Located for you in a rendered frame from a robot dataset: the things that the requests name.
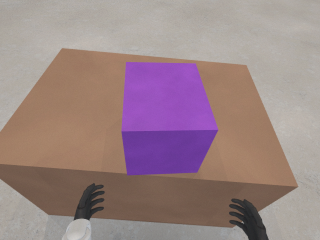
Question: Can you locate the robot right hand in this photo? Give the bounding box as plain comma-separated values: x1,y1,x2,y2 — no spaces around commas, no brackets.
229,198,269,240

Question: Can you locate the carton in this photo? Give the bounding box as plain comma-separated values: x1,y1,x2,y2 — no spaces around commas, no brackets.
121,62,219,176

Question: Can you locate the robot left hand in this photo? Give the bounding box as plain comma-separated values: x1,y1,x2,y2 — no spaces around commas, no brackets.
74,183,105,221

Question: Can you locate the robot left forearm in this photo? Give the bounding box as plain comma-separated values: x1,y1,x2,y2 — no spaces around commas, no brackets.
62,218,92,240

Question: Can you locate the pedestal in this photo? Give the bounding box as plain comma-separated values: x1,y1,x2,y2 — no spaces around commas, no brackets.
0,48,299,228

